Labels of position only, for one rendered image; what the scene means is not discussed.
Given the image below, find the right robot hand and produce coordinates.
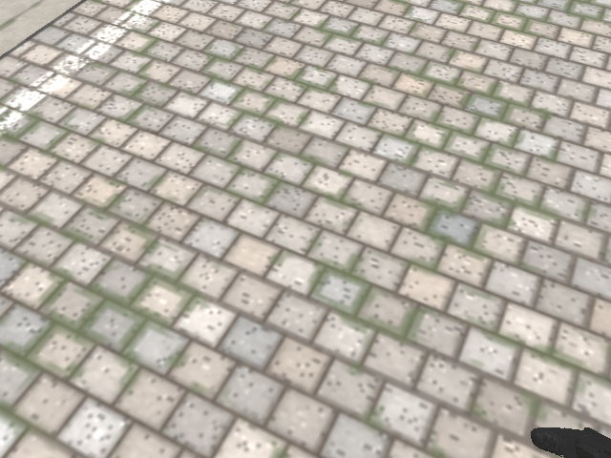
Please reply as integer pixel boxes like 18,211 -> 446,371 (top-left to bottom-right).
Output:
531,427 -> 611,458

